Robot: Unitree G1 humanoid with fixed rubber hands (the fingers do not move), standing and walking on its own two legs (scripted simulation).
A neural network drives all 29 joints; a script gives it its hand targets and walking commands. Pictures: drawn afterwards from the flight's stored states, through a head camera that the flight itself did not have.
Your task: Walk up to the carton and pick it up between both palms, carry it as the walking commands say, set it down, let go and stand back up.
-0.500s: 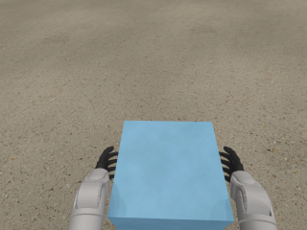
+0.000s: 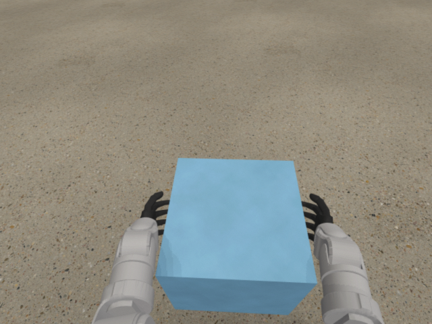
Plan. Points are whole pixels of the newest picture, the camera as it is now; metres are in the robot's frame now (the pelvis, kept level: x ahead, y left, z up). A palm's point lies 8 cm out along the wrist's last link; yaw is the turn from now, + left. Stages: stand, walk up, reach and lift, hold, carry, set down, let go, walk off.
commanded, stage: set down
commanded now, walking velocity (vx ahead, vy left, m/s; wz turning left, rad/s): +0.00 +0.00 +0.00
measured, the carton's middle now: (233, 236) +0.32 +0.00 -0.06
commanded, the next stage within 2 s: none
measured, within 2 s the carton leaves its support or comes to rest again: neither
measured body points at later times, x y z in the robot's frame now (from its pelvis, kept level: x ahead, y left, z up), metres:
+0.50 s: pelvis -0.01 +0.00 -0.04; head +0.07 +0.01 +0.40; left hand +0.34 +0.17 -0.09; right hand +0.32 -0.19 -0.08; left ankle +0.04 +0.08 -0.73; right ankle +0.05 -0.09 -0.73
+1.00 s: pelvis -0.04 +0.00 -0.11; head +0.12 +0.01 +0.31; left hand +0.37 +0.17 -0.18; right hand +0.35 -0.18 -0.17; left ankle +0.04 +0.08 -0.73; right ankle +0.05 -0.09 -0.73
